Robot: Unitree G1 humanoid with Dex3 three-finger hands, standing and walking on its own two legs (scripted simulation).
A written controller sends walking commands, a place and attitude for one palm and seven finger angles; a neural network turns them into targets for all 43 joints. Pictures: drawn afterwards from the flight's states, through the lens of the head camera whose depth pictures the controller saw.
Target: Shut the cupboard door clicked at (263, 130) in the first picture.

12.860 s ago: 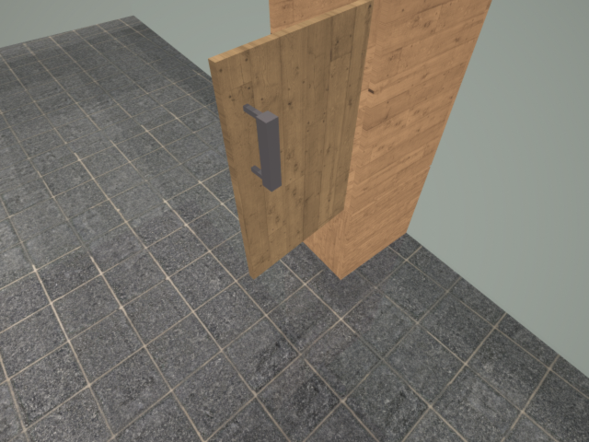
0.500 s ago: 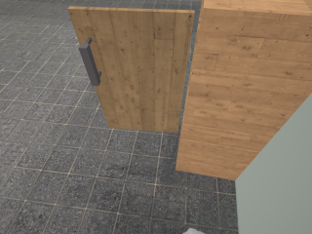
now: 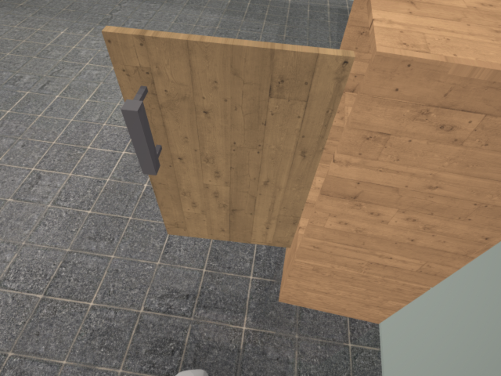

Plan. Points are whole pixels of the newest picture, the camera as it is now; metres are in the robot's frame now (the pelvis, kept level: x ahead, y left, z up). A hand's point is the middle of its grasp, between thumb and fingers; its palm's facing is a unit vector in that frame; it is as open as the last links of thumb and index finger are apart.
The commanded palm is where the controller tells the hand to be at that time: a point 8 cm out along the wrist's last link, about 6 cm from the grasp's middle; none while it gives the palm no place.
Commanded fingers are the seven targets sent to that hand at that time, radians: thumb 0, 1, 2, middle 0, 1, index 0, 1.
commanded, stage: come to a stop and stand still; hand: left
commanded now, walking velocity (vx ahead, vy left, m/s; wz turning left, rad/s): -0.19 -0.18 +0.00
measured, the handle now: (147, 132) +0.48 +0.23 +0.10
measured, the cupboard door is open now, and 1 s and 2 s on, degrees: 96 96 96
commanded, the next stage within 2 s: look again from close up in 0.66 s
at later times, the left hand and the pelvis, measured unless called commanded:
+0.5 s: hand out of the picture +0.02 +0.14 -0.17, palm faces +0.01 -0.98 -0.20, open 7.4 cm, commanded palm none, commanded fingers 0.00 0.90 0.90 -0.20 -0.30 -0.20 -0.30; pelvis -0.05 -0.04 +0.00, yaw +0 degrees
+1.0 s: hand out of the picture -0.04 +0.16 -0.17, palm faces +0.00 -0.98 -0.18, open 7.4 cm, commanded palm none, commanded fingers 0.00 0.90 0.90 -0.20 -0.30 -0.20 -0.30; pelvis -0.02 -0.02 +0.01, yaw +0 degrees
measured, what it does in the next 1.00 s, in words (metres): steps on the spot: right foot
